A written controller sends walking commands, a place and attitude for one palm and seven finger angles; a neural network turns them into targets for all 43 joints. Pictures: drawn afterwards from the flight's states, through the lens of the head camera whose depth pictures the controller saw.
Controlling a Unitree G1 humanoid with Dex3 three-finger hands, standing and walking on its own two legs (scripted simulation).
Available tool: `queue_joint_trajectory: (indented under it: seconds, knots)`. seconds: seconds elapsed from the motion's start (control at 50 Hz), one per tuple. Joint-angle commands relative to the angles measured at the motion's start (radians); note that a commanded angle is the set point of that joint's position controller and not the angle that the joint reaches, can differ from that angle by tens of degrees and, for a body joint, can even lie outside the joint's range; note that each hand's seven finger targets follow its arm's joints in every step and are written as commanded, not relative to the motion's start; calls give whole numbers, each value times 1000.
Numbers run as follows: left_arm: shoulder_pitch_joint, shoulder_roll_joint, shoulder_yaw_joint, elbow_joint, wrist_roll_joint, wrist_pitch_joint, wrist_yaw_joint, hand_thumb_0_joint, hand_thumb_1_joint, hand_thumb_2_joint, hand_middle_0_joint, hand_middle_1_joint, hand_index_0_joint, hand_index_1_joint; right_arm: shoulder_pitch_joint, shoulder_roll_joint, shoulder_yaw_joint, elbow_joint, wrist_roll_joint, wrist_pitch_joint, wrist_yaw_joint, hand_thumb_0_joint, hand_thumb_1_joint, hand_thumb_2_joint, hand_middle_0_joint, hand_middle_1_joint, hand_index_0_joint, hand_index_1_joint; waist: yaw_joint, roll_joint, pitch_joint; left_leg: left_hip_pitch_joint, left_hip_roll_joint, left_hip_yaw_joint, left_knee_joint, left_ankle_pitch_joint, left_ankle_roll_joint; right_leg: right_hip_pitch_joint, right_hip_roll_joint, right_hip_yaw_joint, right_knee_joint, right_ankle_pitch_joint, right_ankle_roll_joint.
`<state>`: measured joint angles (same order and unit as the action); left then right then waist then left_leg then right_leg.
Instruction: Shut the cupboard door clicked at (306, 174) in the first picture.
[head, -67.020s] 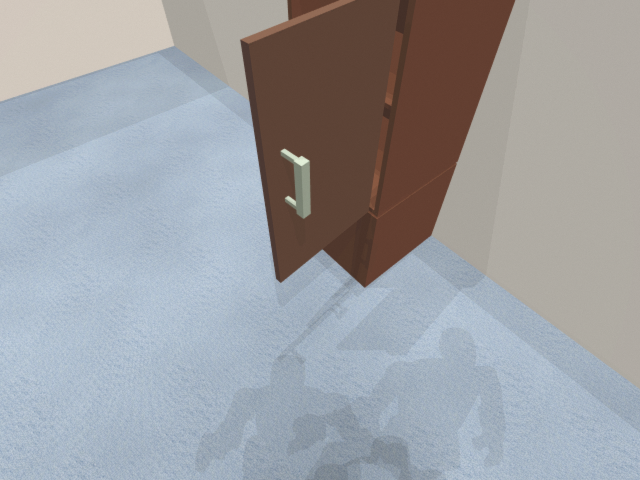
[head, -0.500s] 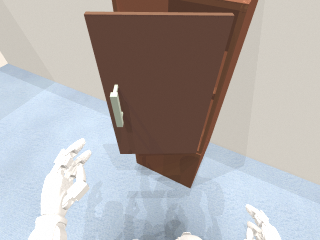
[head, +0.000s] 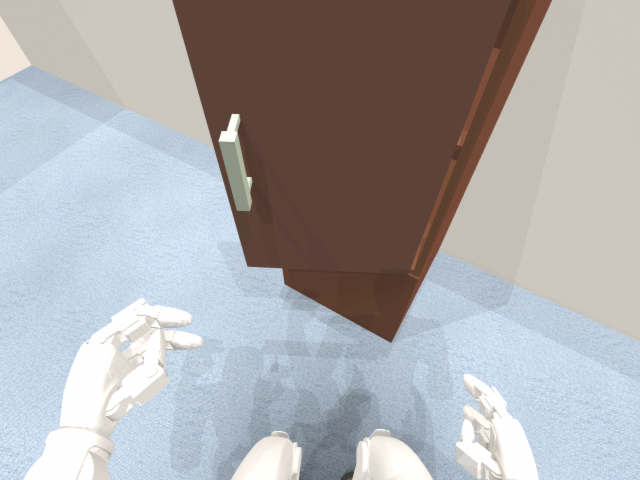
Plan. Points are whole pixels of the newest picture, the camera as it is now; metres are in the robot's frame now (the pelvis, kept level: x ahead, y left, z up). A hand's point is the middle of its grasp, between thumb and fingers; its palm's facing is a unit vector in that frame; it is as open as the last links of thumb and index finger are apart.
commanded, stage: raise the hand and make a fist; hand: left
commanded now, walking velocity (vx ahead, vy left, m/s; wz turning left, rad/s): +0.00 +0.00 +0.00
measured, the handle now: (239, 164) +0.51 +0.15 +0.08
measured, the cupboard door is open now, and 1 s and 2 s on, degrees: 28 28 28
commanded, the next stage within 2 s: bring the fist close to the handle in 1.14 s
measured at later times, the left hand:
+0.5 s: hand (130, 345) +0.25 +0.22 +0.07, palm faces +0.02 -1.00 -0.03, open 3.1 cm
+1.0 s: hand (120, 329) +0.26 +0.23 +0.08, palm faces +0.01 -1.00 -0.02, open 3.1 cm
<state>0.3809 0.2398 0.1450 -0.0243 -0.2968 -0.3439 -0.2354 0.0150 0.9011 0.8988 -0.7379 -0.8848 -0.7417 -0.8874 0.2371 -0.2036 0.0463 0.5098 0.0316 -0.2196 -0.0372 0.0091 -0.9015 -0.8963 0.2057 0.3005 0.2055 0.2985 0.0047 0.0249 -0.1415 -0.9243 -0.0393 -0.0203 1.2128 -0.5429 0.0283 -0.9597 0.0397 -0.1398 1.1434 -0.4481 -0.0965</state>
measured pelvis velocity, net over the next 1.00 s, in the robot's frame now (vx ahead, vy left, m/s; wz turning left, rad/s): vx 0.03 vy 0.05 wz -0.01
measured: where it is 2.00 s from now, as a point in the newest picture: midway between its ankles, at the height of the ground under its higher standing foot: outside the picture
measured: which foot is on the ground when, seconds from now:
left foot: down 0.00-1.00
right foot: down 0.00-1.00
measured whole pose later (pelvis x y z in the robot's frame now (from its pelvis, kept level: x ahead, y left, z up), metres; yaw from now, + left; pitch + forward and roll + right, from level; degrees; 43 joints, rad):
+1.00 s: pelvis +0.03 +0.05 +0.02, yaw -1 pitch +14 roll -3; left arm 0.38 0.24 0.14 -0.05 -0.27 -0.36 -0.20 0.02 0.90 0.90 -1.30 -1.50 -1.30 -1.50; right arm 0.28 -0.26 0.02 0.47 0.02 -0.16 -0.03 0.01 -0.90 -0.90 0.20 0.30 0.20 0.30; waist 0.00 0.03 -0.14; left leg -0.80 -0.06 0.00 1.10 -0.54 0.09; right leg -0.83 0.03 -0.10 1.01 -0.43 -0.03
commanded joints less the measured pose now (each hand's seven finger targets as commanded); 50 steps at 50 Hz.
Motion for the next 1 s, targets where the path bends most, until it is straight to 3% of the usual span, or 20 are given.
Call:
queue_joint_trajectory:
  seconds: [0.0, 0.06, 0.1, 0.14, 0.18, 0.2, 0.26, 0.3, 0.32, 0.36, 0.42, 0.48, 0.62, 0.68, 0.76, 0.88, 0.96, 0.98]
  knots:
    - [34, 99, 99, -197, -14, -109, 33, 0, 900, 900, -915, -1080, -915, -1080, -63, -135, -78, -159, -4, -56, -11, 0, -900, -900, 200, 300, 200, 300, 13, -69, -218, -65, 19, -38, -147, 170, -7, 395, -95, 300, -265, 40, 102]
    - [34, 97, 79, -182, -8, -142, 14, 0, 900, 900, -970, -1140, -970, -1140, -60, -149, -80, -156, -5, -54, -11, 0, -900, -900, 200, 300, 200, 300, 4, -66, -206, -64, 18, -37, -145, 173, -1, 373, -92, 297, -255, 37, 98]
    - [33, 96, 67, -173, -9, -151, 0, 0, 900, 900, -1007, -1180, -1007, -1180, -46, -158, -86, -159, -4, -52, -12, 0, -900, -900, 200, 300, 200, 300, -1, -69, -190, -45, 17, -35, -169, 160, -1, 346, -79, 262, -258, -14, 86]
    - [24, 98, 59, -201, -11, -161, -1, 0, 900, 900, -1043, -1220, -1043, -1220, -43, -166, -89, -166, -2, -52, -16, 0, -900, -900, 200, 300, 200, 300, 3, -30, -195, 2, 15, -37, -195, 162, 3, 316, -62, 227, -253, -45, 73]
    - [9, 113, 67, -247, -10, -167, 13, 0, 900, 900, -1080, -1260, -1080, -1260, -35, -168, -89, -169, -7, -51, -18, 0, -900, -900, 200, 300, 200, 300, 9, 13, -229, 57, 17, -46, -219, 205, 1, 315, -47, 185, -224, 16, 62]
    - [31, 103, 64, -251, -10, -169, 19, 0, 900, 900, -1098, -1280, -1098, -1280, -30, -166, -92, -170, -7, -49, -19, 0, -900, -900, 200, 300, 200, 300, 9, -8, -242, 80, 18, -47, -229, 223, 0, 318, -40, 166, -213, 53, 63]
    - [38, 107, 61, -279, 6, -169, 44, 0, 900, 900, -1153, -1340, -1153, -1340, -25, -169, -88, -172, -14, -36, -17, 0, -900, -900, 200, 300, 200, 300, 16, 63, -242, 140, 20, -62, -256, 301, -15, 291, -20, 108, -168, 151, 51]
    - [61, 70, 32, -247, 14, -154, 50, 0, 900, 900, -1190, -1380, -1190, -1380, -16, -168, -91, -172, -14, -23, -13, 0, -900, -900, 200, 300, 200, 300, 6, 35, -210, 165, 27, -72, -272, 335, -33, 269, -16, 83, -164, 173, 53]
    - [48, 70, 20, -254, 18, -148, 48, 0, 900, 900, -1208, -1400, -1208, -1400, -14, -174, -91, -181, -14, -17, -12, 0, -900, -900, 200, 300, 200, 300, -2, 37, -206, 169, 29, -74, -273, 325, -35, 256, -15, 80, -168, 163, 56]
    - [34, 95, 37, -255, 27, -133, 51, 0, 900, 900, -1245, -1440, -1245, -1440, -12, -178, -87, -189, -16, -6, -13, 0, -900, -900, 200, 300, 200, 300, 6, 55, -207, 177, 29, -80, -278, 347, -37, 258, -11, 76, -163, 172, 50]
    - [21, 79, 25, -251, 23, -113, 45, 0, 900, 900, -1300, -1500, -1300, -1500, -5, -177, -86, -200, -12, 6, -10, 0, -900, -900, 200, 300, 200, 300, -4, 24, -201, 199, 34, -92, -298, 328, -54, 255, -8, 65, -176, 156, 54]
    - [-11, 87, 31, -256, 25, -101, 42, 0, 900, 900, -1300, -1500, -1300, -1500, -9, -179, -80, -208, -12, 14, -12, 0, -900, -900, 200, 300, 200, 300, 1, 49, -193, 209, 35, -101, -309, 331, -59, 253, -7, 65, -177, 152, 49]
    - [-53, 95, 36, -251, 21, -83, 32, 0, 900, 900, -1300, -1500, -1300, -1500, 0, -179, -74, -204, -9, 18, -11, 0, -900, -900, 200, 300, 200, 300, -6, 42, -197, 240, 39, -113, -327, 347, -69, 266, -5, 60, -193, 162, 51]
    - [-65, 118, 56, -267, 20, -78, 26, 0, 900, 900, -1300, -1500, -1300, -1500, -6, -180, -75, -202, -8, 16, -11, 0, -900, -900, 200, 300, 200, 300, 6, 66, -222, 262, 39, -113, -332, 396, -76, 288, -6, 62, -193, 182, 47]
    - [-49, 104, 59, -207, 7, -58, 20, 0, 900, 900, -1300, -1500, -1300, -1500, -7, -182, -74, -198, -6, 18, -12, 0, -900, -900, 200, 300, 200, 300, 2, 31, -176, 229, 32, -108, -342, 342, -69, 294, -3, 59, -213, 163, 47]
    - [-55, 115, 66, -239, 9, -78, 27, 0, 900, 900, -1300, -1500, -1300, -1500, -10, -180, -79, -198, -7, 10, -9, 0, -900, -900, 200, 300, 200, 300, 9, 47, -213, 235, 30, -96, -336, 358, -69, 316, -9, 69, -210, 176, 47]
    - [-49, 122, 69, -235, 13, -94, 38, 0, 900, 900, -1300, -1500, -1300, -1500, -4, -183, -81, -189, -10, 10, -5, 0, -900, -900, 200, 300, 200, 300, 5, 57, -202, 234, 32, -96, -328, 372, -69, 297, -6, 70, -204, 181, 47]
    - [-42, 101, 50, -234, 17, -95, 38, 0, 900, 900, -1300, -1500, -1300, -1500, -8, -180, -81, -189, -9, 11, -4, 0, -900, -900, 200, 300, 200, 300, 0, 53, -195, 237, 35, -95, -332, 364, -70, 290, -8, 68, -207, 173, 49]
